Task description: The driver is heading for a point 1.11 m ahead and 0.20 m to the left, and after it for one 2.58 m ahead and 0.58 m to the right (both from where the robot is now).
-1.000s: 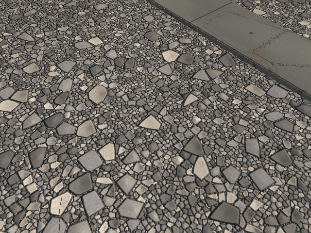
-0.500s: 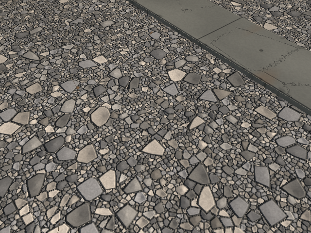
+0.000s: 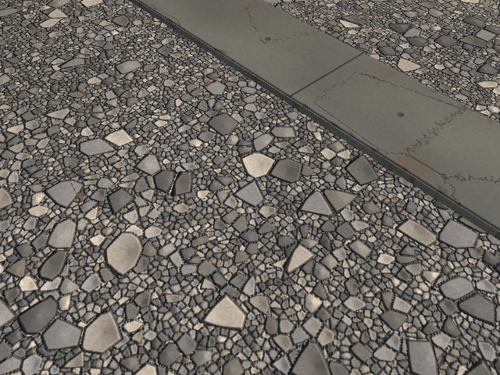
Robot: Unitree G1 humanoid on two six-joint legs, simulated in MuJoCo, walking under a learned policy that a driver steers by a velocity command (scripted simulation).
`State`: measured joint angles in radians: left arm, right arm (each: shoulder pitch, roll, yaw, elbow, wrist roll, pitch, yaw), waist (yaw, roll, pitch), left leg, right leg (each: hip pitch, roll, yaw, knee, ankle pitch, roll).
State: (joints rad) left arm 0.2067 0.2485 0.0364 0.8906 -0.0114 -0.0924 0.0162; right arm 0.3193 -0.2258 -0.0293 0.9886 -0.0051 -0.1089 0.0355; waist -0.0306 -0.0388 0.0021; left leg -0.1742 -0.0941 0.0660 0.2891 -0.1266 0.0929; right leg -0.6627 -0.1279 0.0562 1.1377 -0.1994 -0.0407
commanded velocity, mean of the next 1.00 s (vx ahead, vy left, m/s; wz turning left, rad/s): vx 0.34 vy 0.00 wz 0.37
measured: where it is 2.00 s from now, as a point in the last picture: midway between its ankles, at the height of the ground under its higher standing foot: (196, 262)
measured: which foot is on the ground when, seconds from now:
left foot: down 0.00-0.28, up 0.30-0.74, down 0.76-1.00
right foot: up 0.00-0.24, down 0.26-0.74, up 0.76-1.00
